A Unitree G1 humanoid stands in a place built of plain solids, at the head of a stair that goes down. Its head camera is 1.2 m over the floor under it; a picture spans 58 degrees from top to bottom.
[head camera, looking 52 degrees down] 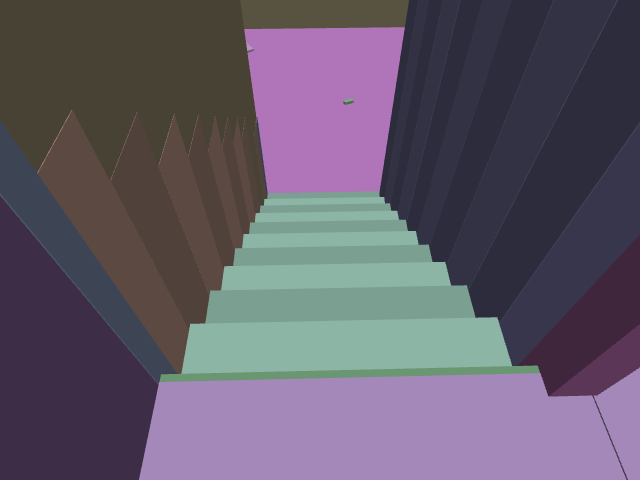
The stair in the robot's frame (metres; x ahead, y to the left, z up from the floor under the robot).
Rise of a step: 0.18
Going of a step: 0.25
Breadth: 1.09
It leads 1 degrees to the left of straight ahead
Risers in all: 11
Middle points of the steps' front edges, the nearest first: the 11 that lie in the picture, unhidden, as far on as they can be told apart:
0.47 -0.09 0.00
0.72 -0.09 -0.18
0.97 -0.08 -0.37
1.22 -0.07 -0.55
1.47 -0.07 -0.74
1.72 -0.06 -0.92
1.97 -0.06 -1.10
2.22 -0.05 -1.29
2.47 -0.05 -1.47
2.72 -0.04 -1.66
2.97 -0.03 -1.84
